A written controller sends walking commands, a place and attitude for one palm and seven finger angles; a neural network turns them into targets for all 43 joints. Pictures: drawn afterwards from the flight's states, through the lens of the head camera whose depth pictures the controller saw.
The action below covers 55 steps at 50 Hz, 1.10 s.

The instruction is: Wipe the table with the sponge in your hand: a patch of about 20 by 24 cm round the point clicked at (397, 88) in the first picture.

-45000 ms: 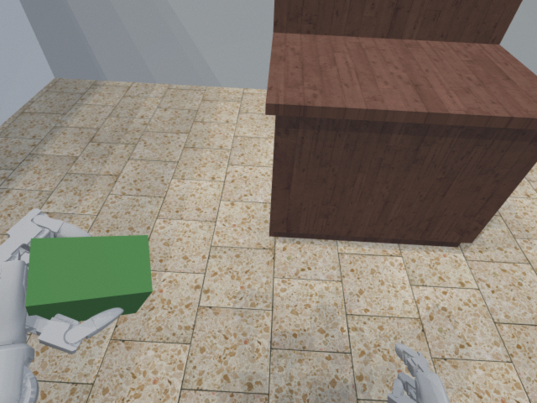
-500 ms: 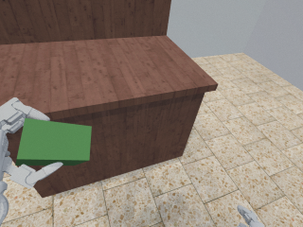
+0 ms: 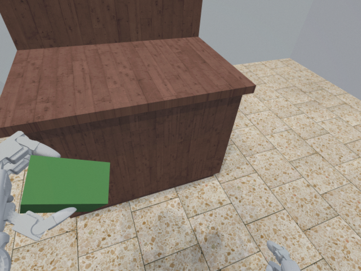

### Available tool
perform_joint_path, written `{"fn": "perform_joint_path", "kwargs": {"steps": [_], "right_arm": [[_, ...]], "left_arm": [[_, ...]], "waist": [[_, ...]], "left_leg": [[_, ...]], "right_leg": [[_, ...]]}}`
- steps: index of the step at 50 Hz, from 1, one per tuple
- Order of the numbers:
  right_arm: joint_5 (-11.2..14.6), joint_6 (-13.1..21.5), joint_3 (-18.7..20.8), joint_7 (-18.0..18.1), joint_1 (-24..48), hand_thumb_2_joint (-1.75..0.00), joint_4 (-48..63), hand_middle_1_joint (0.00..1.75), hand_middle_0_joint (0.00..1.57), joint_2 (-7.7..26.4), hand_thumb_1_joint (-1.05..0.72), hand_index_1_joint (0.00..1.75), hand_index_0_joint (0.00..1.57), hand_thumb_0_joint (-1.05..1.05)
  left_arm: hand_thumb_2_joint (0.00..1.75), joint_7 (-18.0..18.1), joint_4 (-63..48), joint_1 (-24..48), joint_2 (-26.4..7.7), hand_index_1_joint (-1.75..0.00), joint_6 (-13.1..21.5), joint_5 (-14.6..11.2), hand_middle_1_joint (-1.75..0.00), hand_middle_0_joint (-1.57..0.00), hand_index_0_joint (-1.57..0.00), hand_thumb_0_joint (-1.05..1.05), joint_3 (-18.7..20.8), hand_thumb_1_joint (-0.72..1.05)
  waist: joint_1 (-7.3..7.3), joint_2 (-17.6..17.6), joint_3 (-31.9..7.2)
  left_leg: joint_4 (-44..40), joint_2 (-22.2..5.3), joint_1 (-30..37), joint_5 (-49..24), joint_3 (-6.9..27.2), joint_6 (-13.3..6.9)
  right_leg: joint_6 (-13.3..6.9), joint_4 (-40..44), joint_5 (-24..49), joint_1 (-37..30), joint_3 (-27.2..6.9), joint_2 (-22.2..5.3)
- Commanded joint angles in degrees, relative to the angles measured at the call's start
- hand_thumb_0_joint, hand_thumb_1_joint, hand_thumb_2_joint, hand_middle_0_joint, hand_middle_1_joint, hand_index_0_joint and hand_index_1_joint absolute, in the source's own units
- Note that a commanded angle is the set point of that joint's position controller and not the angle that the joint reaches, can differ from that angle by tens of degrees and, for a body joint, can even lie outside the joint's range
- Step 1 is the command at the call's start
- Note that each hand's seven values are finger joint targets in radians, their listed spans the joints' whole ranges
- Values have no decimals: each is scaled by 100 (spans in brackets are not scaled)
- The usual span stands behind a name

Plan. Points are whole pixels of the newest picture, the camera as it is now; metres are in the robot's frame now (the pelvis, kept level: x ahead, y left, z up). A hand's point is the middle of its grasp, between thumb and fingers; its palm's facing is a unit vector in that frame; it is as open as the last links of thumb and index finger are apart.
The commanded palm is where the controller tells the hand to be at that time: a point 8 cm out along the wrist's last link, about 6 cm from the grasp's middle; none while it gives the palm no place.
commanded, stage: stop stepping back and stand still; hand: left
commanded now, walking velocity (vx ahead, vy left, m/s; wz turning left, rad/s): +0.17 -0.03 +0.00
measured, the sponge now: (76, 188) +0.21 +0.19 +0.16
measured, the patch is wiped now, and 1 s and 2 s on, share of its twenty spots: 1.00 1.00 1.00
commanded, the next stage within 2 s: stand and wait in 0.32 s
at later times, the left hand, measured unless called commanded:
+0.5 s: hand (38, 175) +0.20 +0.23 +0.21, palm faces +0.41 -0.84 -0.35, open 10.6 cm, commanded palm +0.15 +0.27 +0.23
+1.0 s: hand (30, 162) +0.22 +0.25 +0.21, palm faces +0.45 -0.83 -0.34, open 10.7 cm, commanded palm +0.17 +0.29 +0.23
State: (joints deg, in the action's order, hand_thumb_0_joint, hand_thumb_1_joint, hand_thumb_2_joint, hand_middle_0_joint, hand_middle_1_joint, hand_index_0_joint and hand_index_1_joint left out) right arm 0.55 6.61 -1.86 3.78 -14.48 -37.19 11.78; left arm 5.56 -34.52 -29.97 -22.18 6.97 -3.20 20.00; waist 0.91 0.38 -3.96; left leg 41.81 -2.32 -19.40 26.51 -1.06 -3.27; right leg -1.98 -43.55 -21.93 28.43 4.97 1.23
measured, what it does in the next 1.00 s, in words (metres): steps on the spot: right foot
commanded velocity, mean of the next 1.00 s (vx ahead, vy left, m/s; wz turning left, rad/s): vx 0.03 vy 0.00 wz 0.00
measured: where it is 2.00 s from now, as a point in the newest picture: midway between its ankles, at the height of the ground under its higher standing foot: outside the picture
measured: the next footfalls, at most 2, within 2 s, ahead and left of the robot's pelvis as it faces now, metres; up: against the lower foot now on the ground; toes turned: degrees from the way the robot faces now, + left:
right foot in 0.22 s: +0.07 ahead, -0.12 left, +0.00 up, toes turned +0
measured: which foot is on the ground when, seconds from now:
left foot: down 0.00-1.00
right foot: up 0.00-0.20, down 0.22-1.00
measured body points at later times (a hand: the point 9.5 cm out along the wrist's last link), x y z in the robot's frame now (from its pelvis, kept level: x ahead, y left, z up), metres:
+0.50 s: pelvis -0.01 -0.01 +0.01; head -0.02 +0.01 +0.46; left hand +0.17 +0.27 +0.23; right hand +0.15 -0.25 -0.06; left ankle +0.03 +0.11 -0.71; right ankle +0.01 -0.14 -0.70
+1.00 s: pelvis +0.01 +0.01 +0.03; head +0.00 +0.01 +0.48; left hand +0.19 +0.29 +0.23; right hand +0.20 -0.21 -0.05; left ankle +0.02 +0.11 -0.71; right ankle +0.03 -0.12 -0.71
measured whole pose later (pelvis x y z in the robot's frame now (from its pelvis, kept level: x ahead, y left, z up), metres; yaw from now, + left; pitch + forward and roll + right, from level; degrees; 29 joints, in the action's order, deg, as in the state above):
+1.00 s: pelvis +0.01 +0.01 +0.03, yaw +0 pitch -1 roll -1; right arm 0.4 6.2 -1.8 3.9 -9.9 -36.2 11.1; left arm 9.4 -29.1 -24.4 -20.6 7.6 -2.5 19.6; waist -0.7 -0.3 -0.7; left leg 29.6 0.1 -14.2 14.3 0.4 -1.0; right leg 0.8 -26.1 -11.8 13.1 0.9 -0.1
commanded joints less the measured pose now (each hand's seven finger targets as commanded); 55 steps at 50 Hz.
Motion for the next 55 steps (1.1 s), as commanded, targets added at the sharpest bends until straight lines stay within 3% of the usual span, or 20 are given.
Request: {"fn": "perform_joint_path", "kwargs": {"steps": [1, 4, 9, 10, 11, 12, 13, 16, 18, 19, 21, 22, 23, 26, 28, 30, 32, 38, 47, 55], "right_arm": [[76, 566, 290, 64, 673, -90, 882, 30, 20, 597, -90, 30, 20, 0], [165, 529, 294, -42, 493, -90, 618, 30, 20, 664, -90, 30, 20, 0], [66, 344, 285, 56, 677, -90, 970, 30, 20, 828, -90, 30, 20, 0], [67, 301, 311, 28, 665, -90, 987, 30, 20, 812, -90, 30, 20, 0], [99, 233, 352, -23, 750, -90, 1030, 30, 20, 713, -90, 30, 20, 0], [129, 233, 404, -19, 839, -90, 1080, 30, 20, 722, -90, 30, 20, 0], [88, 287, 365, -22, 899, -90, 1026, 30, 20, 662, -90, 30, 20, 0], [113, 230, 443, -55, 802, -90, 986, 30, 20, 670, -90, 30, 20, 0], [48, 170, 360, 38, 831, -90, 964, 30, 20, 543, -90, 30, 20, 0], [18, 175, 361, 100, 859, -90, 980, 30, 20, 646, -90, 30, 20, 0], [15, 213, 358, 131, 922, -90, 1104, 30, 20, 843, -90, 30, 20, 0], [34, 271, 354, 133, 957, -90, 1088, 30, 20, 727, -90, 30, 20, 0], [32, 338, 373, 129, 855, -90, 1015, 30, 20, 682, -90, 30, 20, 0], [75, 425, 307, 59, 741, -90, 859, 30, 20, 651, -90, 30, 20, 0], [76, 347, 344, -13, 878, -90, 919, 30, 20, 677, -90, 30, 20, 0], [63, 301, 354, -95, 946, -90, 970, 30, 20, 659, -90, 30, 20, 0], [72, 220, 423, -82, 892, -90, 907, 30, 20, 664, -90, 30, 20, 0], [-16, 205, 279, 88, 1084, -90, 1089, 30, 20, 657, -90, 30, 20, 0], [13, 294, 332, 74, 1010, -90, 995, 30, 20, 703, -90, 30, 20, 0], [-11, 132, 318, 74, 1149, -90, 1099, 30, 20, 714, -90, 30, 20, 0]], "left_arm": [[130, 384, -1145, 1835, -1372, -160, 389, 144, -160, -120, -120, 0, 961, 10], [130, 330, -108, 1759, -861, -160, 233, 49, -160, -120, -120, 0, 526, 10], [130, 234, 125, 1351, -572, -160, 101, -15, -160, -120, -120, 0, 265, 10], [130, 176, 145, 1127, -485, -160, 106, 41, -160, -120, -120, 0, 138, 10], [130, 132, -189, 1182, -646, -160, 161, 19, -160, -120, -120, 0, 181, 10], [130, 139, -538, 1414, -929, -160, 248, -20, -160, -120, -120, 0, 383, 10], [130, 160, -1004, 1720, -1009, -160, 418, -80, -160, -120, -120, 0, 498, 10], [130, 198, -1627, 1436, -1256, -160, 494, -104, -160, -120, -120, 0, 857, 10], [130, 330, -1716, 1076, -1112, -160, 474, -63, -160, -120, -120, 0, 792, 10], [130, 406, -1712, 1034, -1010, -160, 477, -69, -160, -120, -120, 0, 709, 10], [130, 541, -1711, 1164, -898, -160, 455, -44, -160, -120, -120, 0, 614, 10], [130, 588, -1512, 1372, -953, -160, 425, -12, -160, -120, -120, 0, 650, 10], [130, 601, -1118, 1402, -1066, -160, 399, -2, -160, -120, -120, 0, 837, 10], [130, 529, -771, 1153, -968, -160, 327, 0, -160, -120, -120, 0, 749, 10], [130, 391, -399, 952, -766, -160, 325, 32, -160, -120, -120, 0, 523, 10], [130, 305, -313, 866, -647, -160, 343, 21, -160, -120, -120, 0, 367, 10], [130, 334, -503, 786, -726, -160, 303, -20, -160, -120, -120, 0, 440, 10], [130, 485, -1228, 887, -1004, -160, 503, 3, -160, -120, -120, 0, 733, 10], [130, 466, -679, 990, -688, -160, 460, 13, -160, -120, -120, 0, 423, 10], [130, 452, -690, 1029, -845, -160, 439, 3, -160, -120, -120, 0, 536, 10]], "waist": [[-36, -1427, -12], [-12, -1069, 593], [-205, -578, 243], [-181, -107, 158], [-189, 1041, -19], [-125, 1536, -112], [-61, 737, -122], [3, 613, -88], [76, 47, -162], [70, -680, -105], [-28, -2576, 76], [8, -2107, 233], [-108, -1226, 8], [-88, -1005, -292], [-61, 75, -86], [65, 544, 92], [35, 855, 99], [-119, -1027, -232], [-101, -486, -491], [-105, -466, -182]], "left_leg": [[-2943, -1481, -188, 699, 2030, -975], [-2660, -1324, -255, 750, 1628, -735], [-1520, -647, -950, 969, 823, -220], [-329, -151, -1158, 584, 275, -114], [1325, 176, -1681, 315, -79, 39], [2540, 269, -1978, 88, 142, 141], [2860, 86, -2044, -318, 348, 225], [1357, -438, -653, -454, 757, 110], [-513, -327, 695, -848, 387, 66], [-1264, -144, 961, -826, 289, 114], [-2969, -1409, 752, 554, 2647, -348], [-3109, -1503, 308, 631, 2717, -601], [-2737, -1180, 452, -307, 2072, -454], [-1770, -820, 573, -2069, 1253, -199], [-929, -319, -210, -1294, 655, 96], [-154, -2, -332, -787, 435, 249], [-100, -52, 140, -840, 410, 252], [-2285, -607, 414, -1406, 1268, -15], [-1826, -385, 735, -2512, 767, 181], [-1945, -254, 459, -1685, 713, 205]], "right_leg": [[183, -3177, -436, 733, -662, -123], [195, -1754, -52, 667, -599, -462], [127, 1695, 273, -2117, 225, 48], [-25, 2086, 662, -2387, -24, -180], [-442, 2707, 421, -2566, -1505, -1144], [-809, 3197, 584, -2283, -3030, -2085], [-968, 3164, 1314, -2203, -2919, -2246], [-860, 2761, 726, -980, -2037, -2033], [-526, 2164, -42, -406, -1231, -1524], [-334, 1604, -300, -396, -859, -1058], [189, -349, -873, 97, -298, -7], [217, -863, -783, 3, -629, -8], [247, -534, -642, -302, -518, -114], [298, 1360, 305, -1312, -372, -150], [81, 2355, 1410, -2020, -927, -532], [-358, 2853, 853, -1462, -2042, -1510], [-463, 3031, -152, -891, -2016, -1494], [185, 1464, 1042, -1476, -563, -263], [181, 1921, 2101, -1992, -739, -444], [105, 2290, 1537, -1797, -929, -518]]}}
